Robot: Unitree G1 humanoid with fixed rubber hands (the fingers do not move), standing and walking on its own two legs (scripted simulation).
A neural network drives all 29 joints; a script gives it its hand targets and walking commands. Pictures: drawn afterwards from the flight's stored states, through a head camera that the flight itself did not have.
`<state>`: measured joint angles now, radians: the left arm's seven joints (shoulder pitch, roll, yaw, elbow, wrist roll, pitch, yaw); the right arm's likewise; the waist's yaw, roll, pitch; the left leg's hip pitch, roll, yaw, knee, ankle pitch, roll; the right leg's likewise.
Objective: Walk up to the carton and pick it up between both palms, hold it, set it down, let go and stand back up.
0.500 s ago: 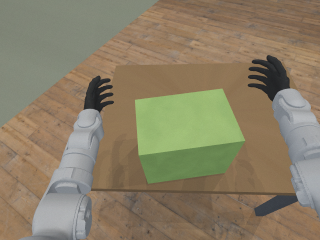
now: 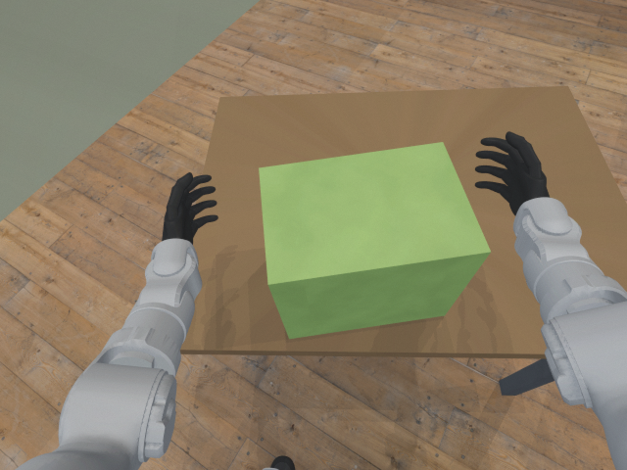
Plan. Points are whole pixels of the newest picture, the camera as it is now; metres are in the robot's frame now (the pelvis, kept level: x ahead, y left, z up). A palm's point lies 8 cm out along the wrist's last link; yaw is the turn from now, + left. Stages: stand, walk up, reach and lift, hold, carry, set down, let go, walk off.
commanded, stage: reach and lift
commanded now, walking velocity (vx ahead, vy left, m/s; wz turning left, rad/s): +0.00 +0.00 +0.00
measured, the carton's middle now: (359, 248) +0.44 +0.01 -0.05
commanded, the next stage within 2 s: none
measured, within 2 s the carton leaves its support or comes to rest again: neither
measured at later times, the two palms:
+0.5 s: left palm (204, 243) +0.40 +0.23 +0.00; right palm (502, 215) +0.48 -0.18 +0.00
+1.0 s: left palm (227, 246) +0.40 +0.20 -0.01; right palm (483, 217) +0.47 -0.16 +0.01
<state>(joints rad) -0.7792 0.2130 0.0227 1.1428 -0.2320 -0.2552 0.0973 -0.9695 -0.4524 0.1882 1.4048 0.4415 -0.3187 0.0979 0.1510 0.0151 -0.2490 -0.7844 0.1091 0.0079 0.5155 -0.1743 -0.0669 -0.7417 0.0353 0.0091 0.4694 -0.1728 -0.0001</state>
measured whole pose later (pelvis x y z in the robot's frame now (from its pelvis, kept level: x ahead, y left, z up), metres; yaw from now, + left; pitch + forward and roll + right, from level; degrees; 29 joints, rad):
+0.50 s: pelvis -0.01 -0.01 -0.03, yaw +0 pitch +33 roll -1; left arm -0.89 0.20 0.00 1.32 -0.30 -0.41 0.07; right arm -1.03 -0.41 0.23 1.45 0.45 -0.40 0.09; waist 0.16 0.01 -0.31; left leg -1.04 0.11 0.01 0.71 -0.23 -0.07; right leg -1.02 0.04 0.02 0.71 -0.25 0.00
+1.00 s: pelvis -0.01 +0.00 -0.03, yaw -1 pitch +30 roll -1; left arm -0.87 0.09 0.12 1.33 -0.18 -0.43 0.13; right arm -1.03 -0.31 0.12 1.48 0.31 -0.41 0.03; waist 0.13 0.02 -0.30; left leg -0.99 0.11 0.01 0.72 -0.26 -0.06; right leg -0.98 0.03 0.03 0.72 -0.27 0.00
